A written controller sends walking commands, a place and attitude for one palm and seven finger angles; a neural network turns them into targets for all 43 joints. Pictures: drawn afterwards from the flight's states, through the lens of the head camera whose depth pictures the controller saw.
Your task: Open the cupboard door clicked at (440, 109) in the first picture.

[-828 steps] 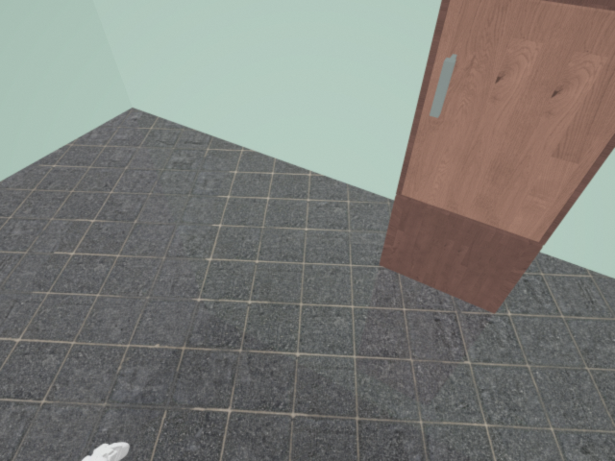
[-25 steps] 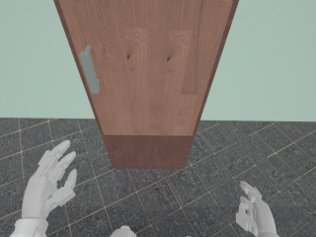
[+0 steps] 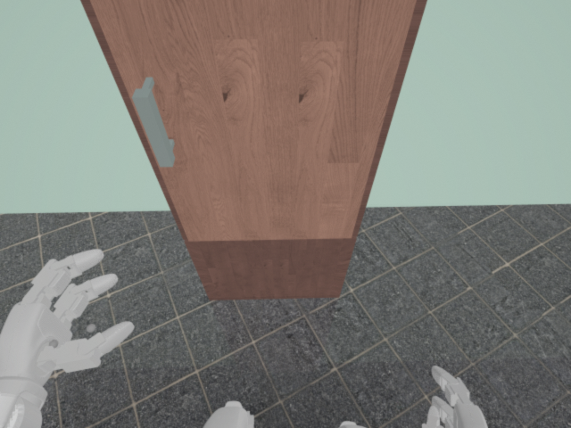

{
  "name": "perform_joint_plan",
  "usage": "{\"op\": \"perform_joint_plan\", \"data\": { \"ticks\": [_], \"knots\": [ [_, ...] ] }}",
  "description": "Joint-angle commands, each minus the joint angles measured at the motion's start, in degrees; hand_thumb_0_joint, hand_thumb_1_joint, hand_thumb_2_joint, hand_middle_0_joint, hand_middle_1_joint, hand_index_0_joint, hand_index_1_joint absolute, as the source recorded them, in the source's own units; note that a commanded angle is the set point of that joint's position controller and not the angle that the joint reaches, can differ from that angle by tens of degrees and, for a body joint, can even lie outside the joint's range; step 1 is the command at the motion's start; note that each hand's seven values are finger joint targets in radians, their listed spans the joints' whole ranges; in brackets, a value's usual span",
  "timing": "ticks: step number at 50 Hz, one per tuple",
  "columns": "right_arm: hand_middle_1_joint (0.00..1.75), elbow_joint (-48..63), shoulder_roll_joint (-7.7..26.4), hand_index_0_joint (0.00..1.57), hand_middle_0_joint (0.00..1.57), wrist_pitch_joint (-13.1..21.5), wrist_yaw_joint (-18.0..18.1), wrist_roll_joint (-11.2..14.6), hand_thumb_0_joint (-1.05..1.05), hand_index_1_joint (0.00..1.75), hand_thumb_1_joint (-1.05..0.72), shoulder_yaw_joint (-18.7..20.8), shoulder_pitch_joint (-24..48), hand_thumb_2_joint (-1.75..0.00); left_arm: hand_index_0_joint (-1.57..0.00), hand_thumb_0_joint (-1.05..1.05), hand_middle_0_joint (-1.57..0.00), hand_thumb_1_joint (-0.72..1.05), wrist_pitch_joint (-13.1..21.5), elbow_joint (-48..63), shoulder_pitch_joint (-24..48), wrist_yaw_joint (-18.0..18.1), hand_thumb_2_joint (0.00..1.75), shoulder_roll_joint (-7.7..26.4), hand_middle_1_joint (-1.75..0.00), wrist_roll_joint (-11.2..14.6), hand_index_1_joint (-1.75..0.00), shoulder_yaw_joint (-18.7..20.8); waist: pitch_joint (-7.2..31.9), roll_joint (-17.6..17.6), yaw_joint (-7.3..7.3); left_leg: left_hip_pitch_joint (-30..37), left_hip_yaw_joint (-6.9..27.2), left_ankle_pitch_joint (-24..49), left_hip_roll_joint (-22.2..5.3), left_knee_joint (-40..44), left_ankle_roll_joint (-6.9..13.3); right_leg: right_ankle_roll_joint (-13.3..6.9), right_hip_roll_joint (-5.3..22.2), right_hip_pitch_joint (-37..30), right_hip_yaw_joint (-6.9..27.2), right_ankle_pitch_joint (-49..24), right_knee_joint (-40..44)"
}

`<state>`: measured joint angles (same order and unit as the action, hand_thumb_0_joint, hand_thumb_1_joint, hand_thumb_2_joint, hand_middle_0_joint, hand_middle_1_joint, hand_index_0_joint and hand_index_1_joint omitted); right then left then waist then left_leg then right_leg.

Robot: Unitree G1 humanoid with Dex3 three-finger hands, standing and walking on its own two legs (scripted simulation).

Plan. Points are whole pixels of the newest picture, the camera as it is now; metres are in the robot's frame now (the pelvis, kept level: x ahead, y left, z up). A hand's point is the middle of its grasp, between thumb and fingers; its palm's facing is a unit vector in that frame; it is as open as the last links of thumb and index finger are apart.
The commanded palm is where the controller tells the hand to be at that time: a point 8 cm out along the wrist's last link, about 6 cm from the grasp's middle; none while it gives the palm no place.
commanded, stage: raise the hand with hooked fingers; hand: left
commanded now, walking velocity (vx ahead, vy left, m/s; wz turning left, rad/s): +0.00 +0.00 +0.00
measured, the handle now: (158, 123) +0.55 +0.24 +0.11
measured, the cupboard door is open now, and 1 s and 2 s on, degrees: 0 0 0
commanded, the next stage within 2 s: move the hooked fingers beside the handle in 1.28 s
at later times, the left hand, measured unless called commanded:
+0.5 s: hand (43, 290) +0.26 +0.29 +0.10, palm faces +0.10 -0.99 -0.04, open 13.6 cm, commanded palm +0.23 +0.34 +0.11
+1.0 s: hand (56, 254) +0.29 +0.29 +0.12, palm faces +0.07 -1.00 -0.01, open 14.0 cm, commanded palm +0.26 +0.33 +0.13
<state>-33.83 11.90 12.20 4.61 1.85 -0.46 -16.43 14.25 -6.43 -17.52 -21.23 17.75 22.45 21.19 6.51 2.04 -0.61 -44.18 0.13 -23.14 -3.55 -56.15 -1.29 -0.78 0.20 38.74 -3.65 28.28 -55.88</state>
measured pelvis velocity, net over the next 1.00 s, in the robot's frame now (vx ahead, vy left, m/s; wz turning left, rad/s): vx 0.00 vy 0.01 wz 0.01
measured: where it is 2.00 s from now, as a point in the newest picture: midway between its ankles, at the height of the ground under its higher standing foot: outside the picture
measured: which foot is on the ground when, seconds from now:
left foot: down 0.00-1.00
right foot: down 0.00-1.00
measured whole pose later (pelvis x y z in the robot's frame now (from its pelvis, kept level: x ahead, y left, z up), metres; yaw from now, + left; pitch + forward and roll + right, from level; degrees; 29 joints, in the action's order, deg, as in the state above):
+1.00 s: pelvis +0.00 +0.01 +0.03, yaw +0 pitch +5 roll -1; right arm -33.2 16.3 11.0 5.8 2.9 -2.3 -16.8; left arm 8.5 -22.1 3.8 -26.0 23.6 20.3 24.4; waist 3.1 1.7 0.3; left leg -31.1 -0.5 -17.9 -2.6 -43.7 -0.3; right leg 0.0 0.7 25.5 -3.4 22.3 -42.5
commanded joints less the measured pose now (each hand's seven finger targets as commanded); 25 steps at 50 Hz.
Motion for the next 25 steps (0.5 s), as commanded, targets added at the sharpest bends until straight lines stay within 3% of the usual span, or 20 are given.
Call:
{"op": "perform_joint_plan", "data": {
  "ticks": [1,3,5,7,9,12,16,20,25],
  "knots": [
    [0.30,8.2,9.1,0.20,0.20,3.8,0.2,-0.1,0.00,0.30,-0.90,3.8,4.2,-0.90,-0.27,0.00,-0.27,-0.08,9.4,9.5,4.6,2.7,0.48,7.6,-0.93,-0.5,-0.93,3.9,8.0,-2.5,0.31,9.4,0.8,10.3,3.1,5.9,2.6,1.5,-1.3,-1.3,1.7,-12.8,9.8],
    [0.30,8.1,10.2,0.20,0.20,4.0,0.4,0.2,0.00,0.30,-0.90,3.8,3.4,-0.90,-0.27,0.00,-0.27,-0.13,10.3,7.9,8.1,0.6,0.46,8.2,-0.96,-1.3,-0.96,1.9,6.9,-1.8,-0.65,9.3,0.9,8.0,3.1,6.1,2.7,1.0,-1.4,0.2,2.1,-8.9,10.3],
    [0.30,8.4,11.0,0.20,0.20,4.5,0.8,0.6,0.00,0.30,-0.90,3.5,2.8,-0.90,-0.28,0.00,-0.28,-0.17,10.1,8.4,9.8,-1.4,0.44,9.6,-0.99,-1.6,-0.99,1.0,8.6,1.3,-0.57,11.2,1.0,6.1,3.1,7.7,2.9,0.5,-1.3,-0.5,1.9,-6.1,11.4],
    [0.30,8.7,11.5,0.20,0.20,4.9,1.3,0.8,0.00,0.30,-0.90,3.3,2.9,-0.90,-0.28,0.00,-0.28,-0.22,8.9,9.9,12.4,-2.6,0.42,12.2,-1.02,-1.0,-1.02,2.0,10.4,2.2,-0.15,13.3,1.5,6.3,3.0,8.7,3.1,0.1,-1.5,-2.1,1.9,-6.4,11.9],
    [0.30,8.9,11.2,0.20,0.20,5.1,1.6,1.0,0.00,0.30,-0.90,3.1,3.3,-0.90,-0.28,0.00,-0.28,-0.27,8.2,13.2,13.4,-2.3,0.40,14.6,-1.05,-1.0,-1.05,4.1,13.6,5.4,0.96,16.8,1.7,7.7,2.9,10.4,3.0,-0.2,-1.4,-4.2,1.1,-7.9,12.0],
    [0.30,8.9,10.9,0.20,0.20,5.2,1.8,0.8,0.00,0.30,-0.90,2.6,3.5,-0.90,-0.29,0.00,-0.29,-0.34,7.3,14.0,13.5,0.2,0.37,17.0,-1.10,-0.4,-1.10,7.6,13.0,5.1,2.09,18.8,2.8,8.8,2.6,12.6,2.6,-0.6,-2.1,-5.6,-0.4,-9.1,12.1],
    [0.30,9.2,10.5,0.20,0.20,4.4,1.2,1.0,0.00,0.30,-0.90,2.0,4.1,-0.90,-0.29,0.00,-0.29,-0.43,5.0,11.0,13.3,2.3,0.33,13.7,-1.15,-0.5,-1.15,6.0,8.9,7.4,1.79,19.8,3.0,7.5,2.5,15.0,1.9,-0.5,-2.1,-5.1,-1.5,-9.6,13.1],
    [0.30,9.9,11.2,0.20,0.20,3.1,1.1,1.4,0.00,0.30,-0.90,1.8,3.7,-0.90,-0.30,0.00,-0.30,-0.50,-0.1,4.8,16.2,0.4,0.30,12.4,-1.20,-1.4,-1.20,3.2,5.1,3.3,0.76,18.8,3.0,5.7,2.4,16.7,1.9,-0.1,-2.3,-5.1,-1.7,-9.6,15.2],
    [0.30,10.2,11.7,0.20,0.20,2.7,1.9,1.4,0.00,0.30,-0.90,1.5,3.6,-0.90,-0.30,0.00,-0.30,-0.50,-1.9,4.5,25.6,-1.9,0.30,15.6,-1.20,-1.7,-1.20,4.2,7.1,1.5,0.32,21.3,3.0,6.7,2.6,17.2,2.2,-0.2,-2.5,-6.8,-1.2,-10.2,16.7]
  ]
}}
